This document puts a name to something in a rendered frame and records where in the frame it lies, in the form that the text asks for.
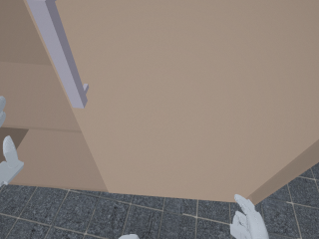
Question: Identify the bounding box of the handle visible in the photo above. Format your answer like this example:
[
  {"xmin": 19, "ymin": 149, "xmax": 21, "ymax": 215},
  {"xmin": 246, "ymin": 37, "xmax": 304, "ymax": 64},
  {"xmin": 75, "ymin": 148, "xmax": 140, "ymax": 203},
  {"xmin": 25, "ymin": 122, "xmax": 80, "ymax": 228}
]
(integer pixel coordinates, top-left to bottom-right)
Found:
[{"xmin": 26, "ymin": 0, "xmax": 89, "ymax": 109}]

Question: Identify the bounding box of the robot right hand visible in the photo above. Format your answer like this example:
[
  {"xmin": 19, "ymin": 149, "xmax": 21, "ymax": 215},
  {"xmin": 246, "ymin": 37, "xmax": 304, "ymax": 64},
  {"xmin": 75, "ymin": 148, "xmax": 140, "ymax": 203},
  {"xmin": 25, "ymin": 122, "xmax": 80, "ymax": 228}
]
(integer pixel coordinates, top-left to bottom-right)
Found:
[{"xmin": 229, "ymin": 194, "xmax": 269, "ymax": 239}]

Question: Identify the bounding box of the robot left hand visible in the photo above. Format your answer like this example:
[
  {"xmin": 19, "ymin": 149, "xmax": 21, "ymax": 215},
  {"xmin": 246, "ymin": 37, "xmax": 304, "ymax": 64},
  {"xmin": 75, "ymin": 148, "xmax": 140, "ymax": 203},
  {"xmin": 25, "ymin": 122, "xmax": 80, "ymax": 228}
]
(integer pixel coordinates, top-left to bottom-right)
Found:
[{"xmin": 0, "ymin": 96, "xmax": 24, "ymax": 187}]

